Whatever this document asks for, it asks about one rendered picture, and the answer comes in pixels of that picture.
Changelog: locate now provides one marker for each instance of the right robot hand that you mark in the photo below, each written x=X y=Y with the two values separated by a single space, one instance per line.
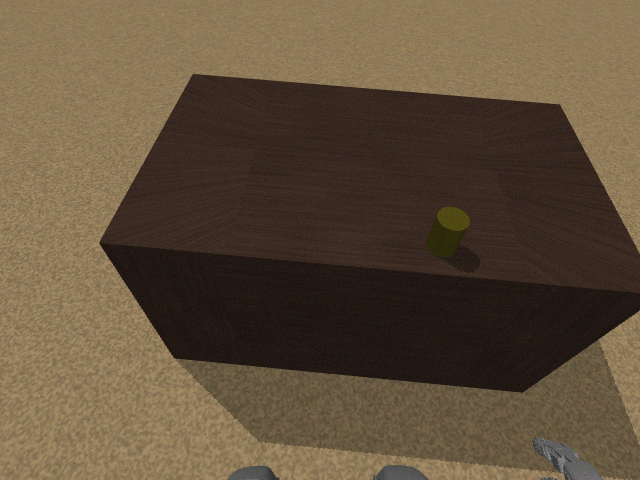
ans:
x=565 y=460

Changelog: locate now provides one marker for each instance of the can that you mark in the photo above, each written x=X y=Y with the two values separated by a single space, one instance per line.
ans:
x=447 y=231

